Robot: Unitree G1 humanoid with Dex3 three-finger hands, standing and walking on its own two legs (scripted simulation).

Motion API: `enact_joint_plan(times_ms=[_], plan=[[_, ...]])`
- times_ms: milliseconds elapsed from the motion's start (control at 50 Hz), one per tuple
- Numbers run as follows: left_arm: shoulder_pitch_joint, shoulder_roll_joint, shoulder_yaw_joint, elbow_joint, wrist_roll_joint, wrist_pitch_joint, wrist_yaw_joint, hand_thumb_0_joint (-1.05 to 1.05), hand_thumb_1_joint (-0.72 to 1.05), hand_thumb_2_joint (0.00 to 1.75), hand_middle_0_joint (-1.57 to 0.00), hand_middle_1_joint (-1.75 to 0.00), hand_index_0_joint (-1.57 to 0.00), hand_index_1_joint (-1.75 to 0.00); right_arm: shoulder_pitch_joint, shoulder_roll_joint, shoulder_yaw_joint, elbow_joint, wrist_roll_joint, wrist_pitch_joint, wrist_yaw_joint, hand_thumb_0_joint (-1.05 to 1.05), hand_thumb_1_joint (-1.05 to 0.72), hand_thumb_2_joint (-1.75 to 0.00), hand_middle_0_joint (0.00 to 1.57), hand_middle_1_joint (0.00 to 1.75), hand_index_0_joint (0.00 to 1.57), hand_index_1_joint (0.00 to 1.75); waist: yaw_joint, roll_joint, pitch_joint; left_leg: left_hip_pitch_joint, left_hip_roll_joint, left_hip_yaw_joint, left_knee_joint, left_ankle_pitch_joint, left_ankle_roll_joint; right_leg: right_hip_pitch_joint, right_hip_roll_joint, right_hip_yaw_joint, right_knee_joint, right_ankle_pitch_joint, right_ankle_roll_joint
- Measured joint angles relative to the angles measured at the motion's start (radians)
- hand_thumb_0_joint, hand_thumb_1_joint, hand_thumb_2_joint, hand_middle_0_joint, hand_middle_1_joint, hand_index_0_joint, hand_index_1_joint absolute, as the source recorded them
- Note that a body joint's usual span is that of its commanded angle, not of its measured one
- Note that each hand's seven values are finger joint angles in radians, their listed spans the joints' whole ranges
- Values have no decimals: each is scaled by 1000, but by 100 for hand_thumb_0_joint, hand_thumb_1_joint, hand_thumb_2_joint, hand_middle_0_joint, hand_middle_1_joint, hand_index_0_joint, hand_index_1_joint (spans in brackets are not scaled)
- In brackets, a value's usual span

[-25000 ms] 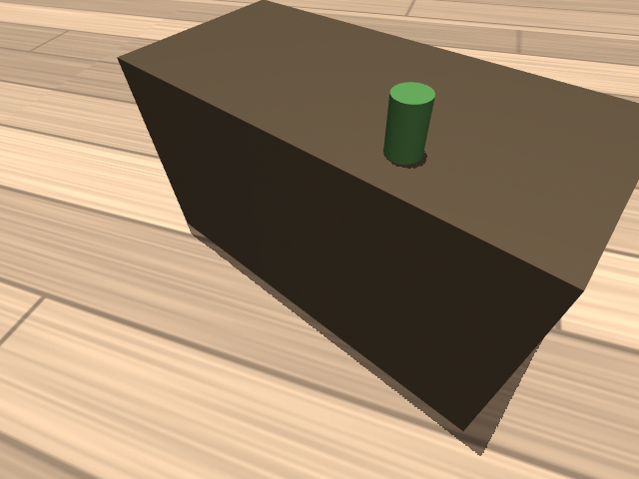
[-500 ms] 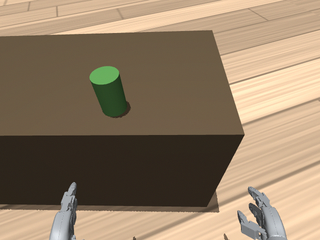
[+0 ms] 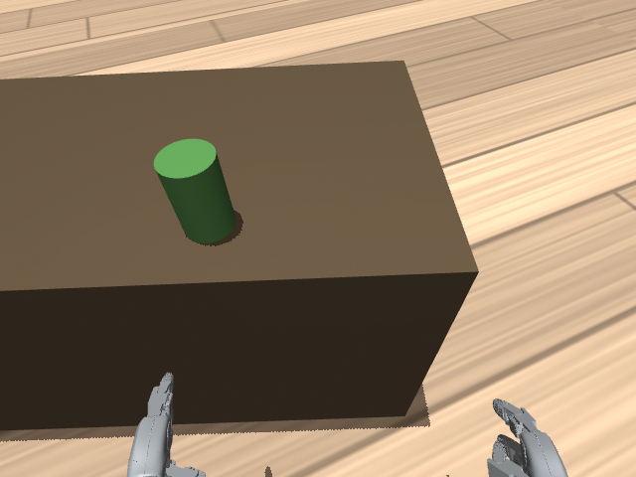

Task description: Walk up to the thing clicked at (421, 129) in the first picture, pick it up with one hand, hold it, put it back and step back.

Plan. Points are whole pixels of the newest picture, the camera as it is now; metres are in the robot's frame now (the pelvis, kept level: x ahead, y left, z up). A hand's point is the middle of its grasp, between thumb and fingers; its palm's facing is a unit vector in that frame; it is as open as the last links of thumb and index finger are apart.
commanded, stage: home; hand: left
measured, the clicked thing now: (198, 193) +0.49 +0.20 +0.08
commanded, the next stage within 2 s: stand in 1.88 s
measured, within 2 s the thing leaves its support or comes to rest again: neither
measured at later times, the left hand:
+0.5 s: hand out of the picture +0.03 +0.25 -0.12, palm faces -0.04 -0.91 -0.40, open 17.5 cm
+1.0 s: hand out of the picture +0.01 +0.24 -0.12, palm faces -0.02 -0.93 -0.36, open 17.4 cm
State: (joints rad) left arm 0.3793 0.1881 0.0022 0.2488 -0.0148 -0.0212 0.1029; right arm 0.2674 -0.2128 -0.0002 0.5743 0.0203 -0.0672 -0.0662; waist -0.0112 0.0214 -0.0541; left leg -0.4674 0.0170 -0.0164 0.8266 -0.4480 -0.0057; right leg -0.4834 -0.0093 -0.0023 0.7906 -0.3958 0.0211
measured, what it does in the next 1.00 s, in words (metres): stands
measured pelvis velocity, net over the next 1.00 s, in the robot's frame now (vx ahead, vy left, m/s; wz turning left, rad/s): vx -0.04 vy -0.02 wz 0.01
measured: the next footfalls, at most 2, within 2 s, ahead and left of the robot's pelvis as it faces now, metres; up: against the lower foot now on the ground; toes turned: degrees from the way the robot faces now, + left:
none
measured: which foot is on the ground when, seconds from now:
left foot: down 0.00-1.00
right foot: down 0.00-1.00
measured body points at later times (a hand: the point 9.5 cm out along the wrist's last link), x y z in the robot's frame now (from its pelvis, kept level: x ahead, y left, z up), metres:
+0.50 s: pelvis -0.04 -0.02 +0.03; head -0.05 -0.02 +0.47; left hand +0.03 +0.29 -0.09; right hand +0.04 -0.32 -0.10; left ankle -0.02 +0.12 -0.71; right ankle +0.00 -0.13 -0.71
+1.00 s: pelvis -0.04 -0.02 +0.04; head -0.04 -0.02 +0.49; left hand +0.02 +0.29 -0.09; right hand +0.01 -0.32 -0.10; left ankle -0.02 +0.12 -0.71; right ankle +0.00 -0.14 -0.71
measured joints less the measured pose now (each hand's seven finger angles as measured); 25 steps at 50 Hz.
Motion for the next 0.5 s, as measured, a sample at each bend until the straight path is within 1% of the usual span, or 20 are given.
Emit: enact_joint_plan(times_ms=[40, 60, 100, 140, 220, 320, 400, 500], plan=[[-1, 1, 1, -6, 0, 12, 3, -1, -55, 4, -5, -5, -5, -6, -4, 3, 2, -2, -1, 4, 0, 1, -90, -90, 20, 30, 20, 30, 1, -4, 1, -7, 1, -2, 5, 1, -2, -7, 1, -2, 6, 0, -2], [-16, 10, -4, 24, 19, 1, -2, -1, -55, 4, -5, -5, -5, -6, -14, 2, 1, 14, -22, 2, 6, 1, -90, -90, 20, 30, 20, 30, 3, -8, 10, 2, -1, -1, 3, 4, -3, -1, -1, -1, 9, 0, -5], [-64, 51, -23, 136, 52, -8, -26, 0, -55, 5, -5, -5, -5, -6, -43, -17, 8, 73, -60, 20, 29, 1, -89, -90, 20, 30, 20, 30, 7, -17, 25, 29, -6, 2, -6, 10, -1, 19, -5, 2, 16, -2, -11], [-94, 86, -29, 242, 63, -3, -47, 0, -55, 5, -5, -5, -5, -6, -62, -40, 5, 126, -73, 43, 48, 1, -89, -90, 20, 30, 21, 30, 5, -18, 27, 51, -8, 2, -13, 14, -1, 38, -8, 2, 17, -3, -14], [-108, 135, -19, 388, 60, -5, -67, 0, -55, 5, -6, -5, -5, -6, -61, -85, -20, 190, -64, 61, 69, 1, -89, -90, 20, 30, 21, 30, 5, -20, 29, 96, -12, 2, -47, 34, -4, 79, -11, 2, -6, 10, -16], [-118, 178, -12, 522, 53, -9, -76, 0, -55, 4, -5, -5, -5, -6, -54, -131, -40, 269, -62, 68, 79, 0, -90, -90, 20, 30, 21, 30, 7, -19, 51, 146, -11, -1, -112, 78, -8, 127, -11, -2, -66, 50, -19], [-129, 192, -13, 608, 49, -8, -80, 0, -55, 4, -5, -5, -5, -6, -53, -148, -38, 334, -60, 78, 82, 0, -90, -90, 20, 30, 20, 30, 9, -18, 67, 183, -10, -4, -177, 123, -12, 165, -10, -6, -128, 92, -21], [-145, 189, -25, 699, 46, -3, -88, 0, -55, 4, -5, -5, -5, -6, -54, -148, -24, 403, -56, 85, 88, 0, -90, -90, 20, 30, 20, 30, 10, -12, 78, 226, -8, -6, -265, 179, -14, 208, -9, -9, -214, 147, -23]])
